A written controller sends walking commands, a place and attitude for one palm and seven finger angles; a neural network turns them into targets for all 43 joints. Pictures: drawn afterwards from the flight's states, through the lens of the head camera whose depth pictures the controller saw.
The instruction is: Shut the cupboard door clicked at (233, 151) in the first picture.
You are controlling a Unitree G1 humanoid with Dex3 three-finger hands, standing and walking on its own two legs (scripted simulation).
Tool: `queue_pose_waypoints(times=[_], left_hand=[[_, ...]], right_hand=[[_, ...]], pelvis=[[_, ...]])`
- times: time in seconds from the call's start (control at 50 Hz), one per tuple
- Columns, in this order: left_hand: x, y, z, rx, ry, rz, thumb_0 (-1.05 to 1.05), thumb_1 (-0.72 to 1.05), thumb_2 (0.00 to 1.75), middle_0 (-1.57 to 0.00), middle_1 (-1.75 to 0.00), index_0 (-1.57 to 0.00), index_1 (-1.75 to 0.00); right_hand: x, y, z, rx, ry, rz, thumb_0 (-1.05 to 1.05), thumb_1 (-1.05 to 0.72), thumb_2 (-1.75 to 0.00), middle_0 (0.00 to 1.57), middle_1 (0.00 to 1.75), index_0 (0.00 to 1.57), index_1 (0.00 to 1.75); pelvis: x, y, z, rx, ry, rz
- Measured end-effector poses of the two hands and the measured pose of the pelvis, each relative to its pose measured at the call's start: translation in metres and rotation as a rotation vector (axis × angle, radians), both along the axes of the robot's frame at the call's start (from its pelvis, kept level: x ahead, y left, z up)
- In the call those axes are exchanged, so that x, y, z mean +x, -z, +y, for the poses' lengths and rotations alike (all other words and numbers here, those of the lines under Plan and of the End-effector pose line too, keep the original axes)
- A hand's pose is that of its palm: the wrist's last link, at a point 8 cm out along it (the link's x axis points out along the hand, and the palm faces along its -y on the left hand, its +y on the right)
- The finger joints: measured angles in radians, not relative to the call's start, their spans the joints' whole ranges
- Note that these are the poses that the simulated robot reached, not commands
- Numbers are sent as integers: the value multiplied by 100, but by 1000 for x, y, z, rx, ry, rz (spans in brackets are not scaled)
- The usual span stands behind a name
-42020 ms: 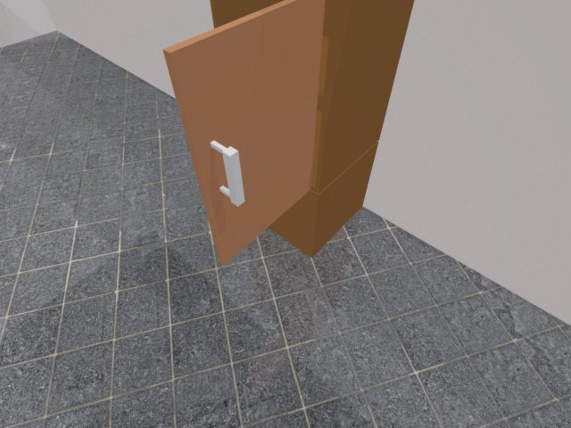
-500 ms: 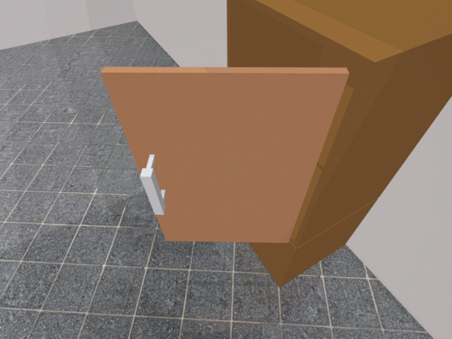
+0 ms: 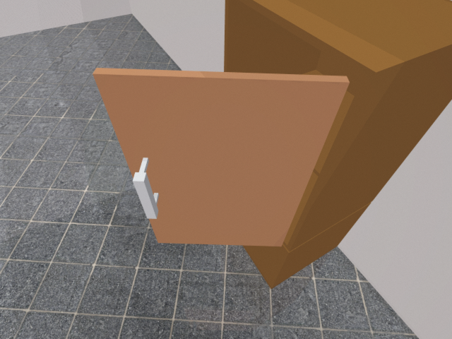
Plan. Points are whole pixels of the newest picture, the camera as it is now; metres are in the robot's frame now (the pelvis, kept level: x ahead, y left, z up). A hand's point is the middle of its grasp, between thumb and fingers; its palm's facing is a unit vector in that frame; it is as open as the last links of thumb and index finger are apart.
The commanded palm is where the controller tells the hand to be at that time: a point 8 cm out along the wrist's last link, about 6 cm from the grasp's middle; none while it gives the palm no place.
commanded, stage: look again from close up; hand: left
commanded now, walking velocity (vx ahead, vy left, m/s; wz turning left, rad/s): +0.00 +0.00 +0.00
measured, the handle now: (148, 189) +0.41 +0.20 -0.01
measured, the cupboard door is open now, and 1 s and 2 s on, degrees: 59 59 59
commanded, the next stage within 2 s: raise the hand and make a fist in 0.32 s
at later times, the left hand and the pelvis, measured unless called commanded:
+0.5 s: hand out of the picture +0.06 +0.19 -0.14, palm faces +0.17 -0.96 -0.23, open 7.3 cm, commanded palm +0.09 +0.22 -0.07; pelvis +0.00 -0.01 +0.00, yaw +1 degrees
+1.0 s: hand out of the picture +0.09 +0.18 -0.04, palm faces +0.14 -0.99 -0.07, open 5.4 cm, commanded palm +0.09 +0.22 -0.05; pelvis -0.08 -0.05 -0.11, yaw +7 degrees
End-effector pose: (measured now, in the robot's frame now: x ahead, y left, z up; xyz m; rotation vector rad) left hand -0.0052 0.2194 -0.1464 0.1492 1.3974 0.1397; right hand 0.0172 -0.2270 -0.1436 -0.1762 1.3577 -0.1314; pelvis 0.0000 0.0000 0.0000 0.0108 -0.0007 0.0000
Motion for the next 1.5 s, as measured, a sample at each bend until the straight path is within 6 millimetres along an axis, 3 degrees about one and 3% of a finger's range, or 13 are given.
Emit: queue_pose_waypoints(times=[0.44, 0.54, 0.62, 0.68, 0.74, 0.84, 0.92, 1.04, 1.14, 1.2, 1.28, 1.36, 1.5], left_hand=[[-1, -1, -9, 3, -8, 1, 1, 91, 90, -20, -30, -20, -30], [84, -72, 20, 124, -105, -582, 3, 94, 90, -22, -31, -21, -31], [153, -136, 11, 122, -63, -1043, 3, 94, 90, -24, -34, -24, -35], [172, -147, -7, 10, -4, -1280, 2, 93, 90, -28, -38, -27, -39], [156, -123, -22, -118, 62, -1391, 1, 92, 90, -32, -43, -32, -44], [91, -62, -17, -137, 61, -1272, 1, 91, 90, -42, -53, -41, -53], [58, -70, 5, -10, 25, -1321, 2, 90, 90, -49, -61, -49, -61], [88, -116, -1, -45, 157, -1561, 2, 91, 90, -59, -73, -59, -73], [128, -92, -16, -231, 227, -1317, 2, 91, 90, -69, -82, -68, -83], [129, -86, -5, -217, 142, -1222, 2, 90, 90, -74, -88, -74, -89], [117, -108, 22, -71, 43, -1305, 2, 90, 90, -81, -96, -81, -97], [109, -121, 35, -5, 67, -1408, 2, 91, 90, -89, -104, -88, -105], [116, -95, 20, -176, 167, -1303, 2, 91, 90, -101, -118, -101, -119]], right_hand=[[-11, 0, -3, 9, 7, 41, 1, -92, -90, 20, 30, 20, 30], [18, -12, -19, -45, -11, -281, 1, -92, -90, 20, 30, 20, 30], [58, -14, -35, -31, -75, -500, 1, -91, -90, 20, 30, 20, 30], [89, -21, -45, -40, -120, -630, 1, -91, -90, 20, 30, 20, 30], [115, -29, -54, -60, -178, -722, 1, -91, -90, 20, 30, 20, 30], [149, -29, -60, -98, -282, -828, 1, -90, -90, 20, 30, 20, 30], [163, -14, -47, -85, -331, -879, 1, -90, -90, 20, 30, 20, 30], [147, 20, -12, 2, -317, -852, 1, -90, -90, 20, 30, 20, 30], [107, 35, 2, 50, -207, -742, 1, -90, -90, 20, 30, 20, 30], [84, 34, 1, 35, -142, -674, 1, -90, -90, 20, 30, 20, 30], [68, 29, -4, -10, -131, -610, 2, -90, -90, 20, 30, 20, 30], [72, 29, -6, -44, -190, -587, 2, -90, -90, 20, 30, 20, 30], [104, 14, 2, -70, -223, -683, 2, -90, -90, 20, 30, 20, 30]], pelvis=[[3, -1, -7, -4, -8, 1], [-6, 6, -13, 12, -46, 4], [-20, 18, -17, 5, -99, 48], [-33, 32, -25, 5, -93, 115], [-45, 51, -37, 14, -85, 169], [-61, 84, -49, -7, -100, 208], [-70, 104, -51, -42, -119, 213], [-81, 116, -45, -75, -127, 214], [-80, 108, -35, -66, -109, 227], [-74, 99, -27, -57, -91, 229], [-67, 92, -18, -59, -85, 233], [-65, 93, -10, -73, -100, 243], [-67, 96, 1, -85, -101, 252]])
